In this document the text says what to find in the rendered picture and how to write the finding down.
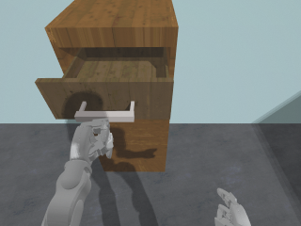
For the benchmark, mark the robot left hand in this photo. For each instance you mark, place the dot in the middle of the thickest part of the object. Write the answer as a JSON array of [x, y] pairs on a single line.
[[83, 140]]

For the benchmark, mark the drawer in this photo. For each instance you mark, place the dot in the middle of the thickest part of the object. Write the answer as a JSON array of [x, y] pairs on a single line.
[[109, 79]]

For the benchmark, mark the robot right hand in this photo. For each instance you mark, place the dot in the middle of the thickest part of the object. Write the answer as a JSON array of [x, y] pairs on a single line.
[[235, 216]]

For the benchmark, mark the cabinet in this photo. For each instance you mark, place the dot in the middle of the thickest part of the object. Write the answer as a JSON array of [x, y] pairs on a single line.
[[139, 145]]

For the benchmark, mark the left robot forearm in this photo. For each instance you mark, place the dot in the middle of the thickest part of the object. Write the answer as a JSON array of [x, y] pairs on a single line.
[[71, 189]]

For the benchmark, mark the handle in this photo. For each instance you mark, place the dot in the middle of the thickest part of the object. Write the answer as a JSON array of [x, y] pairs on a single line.
[[112, 116]]

